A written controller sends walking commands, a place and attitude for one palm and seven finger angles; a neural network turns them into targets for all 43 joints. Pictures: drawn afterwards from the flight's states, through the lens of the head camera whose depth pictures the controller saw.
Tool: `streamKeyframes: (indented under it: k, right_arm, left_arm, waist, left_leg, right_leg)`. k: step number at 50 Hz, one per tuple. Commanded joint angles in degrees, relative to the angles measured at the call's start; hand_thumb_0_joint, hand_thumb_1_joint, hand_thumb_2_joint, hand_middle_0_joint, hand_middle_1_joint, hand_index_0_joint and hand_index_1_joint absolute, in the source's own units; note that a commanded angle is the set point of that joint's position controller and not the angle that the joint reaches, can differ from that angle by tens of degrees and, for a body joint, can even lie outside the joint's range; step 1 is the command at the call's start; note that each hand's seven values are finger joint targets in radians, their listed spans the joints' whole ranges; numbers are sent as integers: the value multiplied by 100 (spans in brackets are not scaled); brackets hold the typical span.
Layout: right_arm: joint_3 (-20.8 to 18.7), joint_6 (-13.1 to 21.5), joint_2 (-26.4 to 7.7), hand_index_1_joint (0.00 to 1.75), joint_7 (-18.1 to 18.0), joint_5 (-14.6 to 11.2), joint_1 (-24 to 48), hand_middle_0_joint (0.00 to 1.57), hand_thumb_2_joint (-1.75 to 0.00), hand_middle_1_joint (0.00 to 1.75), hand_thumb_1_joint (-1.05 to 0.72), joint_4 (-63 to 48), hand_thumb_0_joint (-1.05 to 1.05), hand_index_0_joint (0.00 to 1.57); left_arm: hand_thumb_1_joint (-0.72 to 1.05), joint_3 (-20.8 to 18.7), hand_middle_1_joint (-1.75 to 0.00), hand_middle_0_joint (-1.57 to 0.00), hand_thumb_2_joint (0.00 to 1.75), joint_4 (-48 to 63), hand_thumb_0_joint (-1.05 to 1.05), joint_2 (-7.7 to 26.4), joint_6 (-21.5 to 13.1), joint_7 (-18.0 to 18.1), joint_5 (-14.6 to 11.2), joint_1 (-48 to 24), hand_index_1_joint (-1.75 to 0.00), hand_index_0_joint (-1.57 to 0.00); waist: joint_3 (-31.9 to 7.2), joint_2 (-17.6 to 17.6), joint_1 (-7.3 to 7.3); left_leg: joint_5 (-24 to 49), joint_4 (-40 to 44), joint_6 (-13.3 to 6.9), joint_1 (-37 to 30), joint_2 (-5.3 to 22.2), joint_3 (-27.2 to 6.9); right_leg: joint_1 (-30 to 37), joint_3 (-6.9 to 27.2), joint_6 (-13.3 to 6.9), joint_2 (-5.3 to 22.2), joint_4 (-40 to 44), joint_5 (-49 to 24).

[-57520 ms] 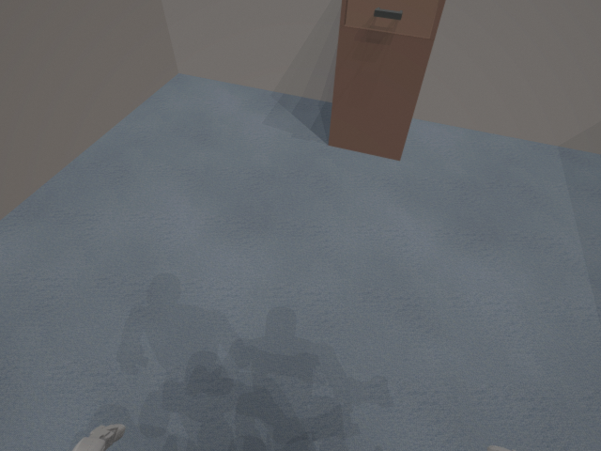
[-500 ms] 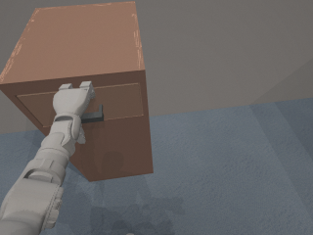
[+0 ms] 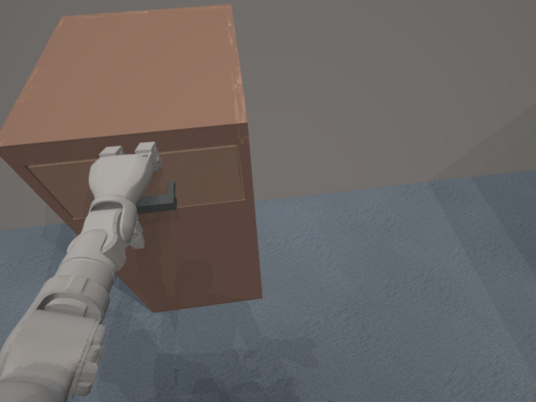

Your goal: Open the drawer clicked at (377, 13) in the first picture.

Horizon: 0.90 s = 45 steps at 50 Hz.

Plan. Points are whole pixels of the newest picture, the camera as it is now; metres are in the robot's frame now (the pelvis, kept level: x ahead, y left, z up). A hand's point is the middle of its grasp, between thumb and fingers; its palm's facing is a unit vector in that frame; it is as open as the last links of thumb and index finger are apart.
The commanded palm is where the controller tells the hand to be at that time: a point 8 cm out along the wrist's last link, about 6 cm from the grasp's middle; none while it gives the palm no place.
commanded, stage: move the hooked fingers above the handle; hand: left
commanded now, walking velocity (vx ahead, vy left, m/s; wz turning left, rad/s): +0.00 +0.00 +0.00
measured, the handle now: (146, 196) +0.48 +0.23 -0.02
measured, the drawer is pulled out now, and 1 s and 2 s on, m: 0.00 0.00 0.00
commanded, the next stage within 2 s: lower the fingers behind the handle in 0.84 s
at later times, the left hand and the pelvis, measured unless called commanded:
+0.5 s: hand (134, 196) +0.44 +0.22 +0.04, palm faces +0.00 -0.02 -1.00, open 13.7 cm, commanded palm +0.43 +0.27 +0.09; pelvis -0.01 +0.01 +0.00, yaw +0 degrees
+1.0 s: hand (134, 196) +0.44 +0.22 +0.04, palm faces +0.00 -0.01 -1.00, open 13.7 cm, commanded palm +0.43 +0.26 +0.08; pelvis -0.01 +0.01 +0.00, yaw +0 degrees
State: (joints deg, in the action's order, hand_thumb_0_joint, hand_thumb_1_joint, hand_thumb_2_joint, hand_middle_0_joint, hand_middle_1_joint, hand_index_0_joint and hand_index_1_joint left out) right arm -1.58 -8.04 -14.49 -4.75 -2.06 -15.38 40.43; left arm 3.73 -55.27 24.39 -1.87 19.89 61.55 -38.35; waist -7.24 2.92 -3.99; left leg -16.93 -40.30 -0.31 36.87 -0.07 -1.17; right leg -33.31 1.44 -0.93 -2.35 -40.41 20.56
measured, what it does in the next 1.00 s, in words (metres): stands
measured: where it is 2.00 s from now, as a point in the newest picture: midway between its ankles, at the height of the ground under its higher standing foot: outside the picture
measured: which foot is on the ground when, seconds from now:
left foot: down 0.00-1.00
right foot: down 0.00-1.00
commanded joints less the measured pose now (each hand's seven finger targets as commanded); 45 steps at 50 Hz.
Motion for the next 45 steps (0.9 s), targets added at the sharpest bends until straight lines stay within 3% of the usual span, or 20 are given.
streamKeyframes:
  k: [1, 3, 6, 7, 8, 9, 15, 17, 19, 24, 26, 28, 29, 38, 39, 42, 45]
  right_arm:
    - [-234, 124, -817, 30, -116, 30, -219, 20, -90, 30, -90, -533, 0, 20]
    - [-218, 125, -807, 30, -130, 9, -201, 20, -90, 30, -90, -540, 0, 20]
    - [-226, 118, -815, 30, -127, 18, -212, 20, -90, 30, -90, -558, 0, 20]
    - [-226, 125, -809, 30, -129, 10, -217, 20, -90, 30, -90, -553, 0, 20]
    - [-228, 133, -811, 30, -128, 17, -224, 20, -90, 30, -90, -543, 0, 20]
    - [-220, 121, -818, 30, -134, 24, -209, 20, -90, 30, -90, -541, 0, 20]
    - [-209, 123, -817, 30, -140, 7, -205, 20, -90, 30, -90, -549, 0, 20]
    - [-215, 114, -805, 30, -141, 16, -183, 20, -90, 30, -90, -548, 0, 20]
    - [-209, 118, -814, 30, -134, 25, -208, 20, -90, 30, -90, -525, 0, 20]
    - [-193, 110, -829, 30, -146, 13, -189, 20, -90, 30, -90, -539, 0, 20]
    - [-194, 116, -839, 30, -166, 5, -199, 20, -90, 30, -90, -523, 0, 20]
    - [-195, 117, -836, 30, -148, 21, -224, 20, -90, 30, -90, -526, 0, 20]
    - [-197, 110, -814, 30, -146, 26, -208, 20, -90, 30, -90, -527, 0, 20]
    - [-184, 133, -832, 30, -146, 13, -234, 20, -90, 30, -90, -543, 0, 20]
    - [-179, 130, -851, 30, -158, 24, -229, 20, -90, 30, -90, -530, 0, 20]
    - [-186, 133, -832, 30, -145, 31, -262, 20, -90, 30, -90, -535, 0, 20]
    - [-182, 137, -837, 30, -148, 18, -265, 20, -90, 30, -90, -543, 0, 20]
  left_arm:
    - [-50, -1007, -120, -30, 30, 764, 0, 2625, 413, 135, -171, -2484, -120, -30]
    - [-50, -921, -120, -30, 30, 706, 0, 2542, 439, 118, -199, -2476, -120, -30]
    - [-50, -940, -120, -30, 30, 698, 0, 2531, 400, 113, -194, -2425, -120, -30]
    - [-50, -900, -120, -30, 30, 766, 0, 2512, 386, 116, -182, -2572, -120, -30]
    - [-50, -953, -120, -30, 30, 746, 0, 2571, 380, 119, -188, -2512, -120, -30]
    - [-50, -998, -120, -30, 30, 664, 0, 2613, 384, 117, -202, -2494, -120, -30]
    - [-50, -1009, -120, -30, 30, 768, 0, 2683, 373, 161, -197, -2513, -120, -30]
    - [-50, -934, -120, -30, 30, 720, 0, 2549, 413, 179, -200, -2448, -120, -30]
    - [-50, -912, -120, -30, 30, 653, 0, 2527, 414, 177, -199, -2584, -120, -30]
    - [-50, -966, -120, -30, 30, 620, 0, 2616, 459, 204, -213, -2550, -120, -30]
    - [-50, -912, -120, -30, 30, 622, 0, 2607, 479, 217, -192, -2626, -120, -30]
    - [-50, -908, -120, -30, 30, 691, 0, 2594, 474, 220, -179, -2661, -120, -30]
    - [-50, -939, -120, -30, 30, 685, 0, 2597, 465, 214, -180, -2645, -120, -30]
    - [-50, -806, -120, -30, 30, 527, 0, 2461, 515, 225, -166, -2698, -120, -30]
    - [-50, -889, -120, -30, 30, 513, 0, 2561, 510, 225, -154, -2743, -120, -30]
    - [-50, -819, -120, -30, 30, 564, 0, 2480, 532, 243, -128, -2730, -120, -30]
    - [-50, -853, -120, -30, 30, 517, 0, 2529, 532, 227, -143, -2694, -120, -30]
  waist:
    - [-1696, -396, 124]
    - [-1564, -473, 71]
    - [-1624, -358, 106]
    - [-1663, -367, 58]
    - [-1676, -338, 107]
    - [-1640, -548, 68]
    - [-1774, -327, 126]
    - [-1701, -286, 114]
    - [-1616, -410, 50]
    - [-1694, -495, 103]
    - [-1627, -455, 63]
    - [-1746, -253, 112]
    - [-1787, -333, 111]
    - [-1520, -362, 56]
    - [-1596, -504, 38]
    - [-1745, -229, 90]
    - [-1746, -416, 87]
  left_leg:
    - [590, 326, -286, -677, -251, 372]
    - [489, 340, -289, -650, -253, 368]
    - [552, 332, -278, -665, -257, 361]
    - [534, 335, -280, -716, -243, 346]
    - [550, 325, -279, -711, -246, 355]
    - [531, 305, -294, -644, -245, 340]
    - [559, 304, -276, -670, -243, 347]
    - [559, 310, -268, -706, -247, 361]
    - [461, 319, -274, -675, -231, 325]
    - [403, 337, -275, -647, -233, 328]
    - [350, 339, -272, -654, -220, 336]
    - [428, 353, -261, -740, -225, 324]
    - [489, 339, -274, -767, -217, 320]
    - [208, 384, -264, -689, -212, 303]
    - [256, 367, -276, -683, -200, 288]
    - [340, 352, -258, -759, -210, 306]
    - [330, 345, -271, -686, -214, 309]
  right_leg:
    - [1058, 62, 14, 68, 730, -1093]
    - [980, 48, 21, 65, 780, -969]
    - [964, 36, 2, 56, 724, -999]
    - [910, 35, 15, 62, 743, -968]
    - [934, 30, 5, 56, 719, -970]
    - [989, 54, 17, 56, 748, -968]
    - [957, 44, 8, 60, 689, -973]
    - [879, 14, -2, 48, 700, -958]
    - [813, 3, 1, 41, 725, -798]
    - [881, 12, -2, 38, 726, -721]
    - [770, -4, 5, 44, 721, -660]
    - [767, -25, -18, 33, 683, -690]
    - [836, -13, -19, 27, 692, -758]
    - [591, -40, -19, 17, 741, -403]
    - [654, -38, -18, 12, 725, -438]
    - [624, -48, -30, 13, 668, -527]
    - [730, -25, -11, 20, 685, -553]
